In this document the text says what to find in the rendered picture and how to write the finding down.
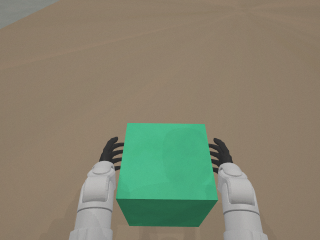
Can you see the carton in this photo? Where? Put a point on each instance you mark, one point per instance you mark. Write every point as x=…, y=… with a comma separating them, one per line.
x=166, y=176

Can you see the left robot forearm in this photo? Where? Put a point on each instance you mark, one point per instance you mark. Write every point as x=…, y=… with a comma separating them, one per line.
x=95, y=206

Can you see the robot left hand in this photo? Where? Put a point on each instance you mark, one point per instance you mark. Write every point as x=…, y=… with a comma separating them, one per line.
x=108, y=153

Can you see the robot right hand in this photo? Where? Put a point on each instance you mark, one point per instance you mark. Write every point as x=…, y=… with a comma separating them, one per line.
x=223, y=154

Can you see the right robot forearm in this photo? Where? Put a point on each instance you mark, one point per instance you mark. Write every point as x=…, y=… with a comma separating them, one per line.
x=239, y=204

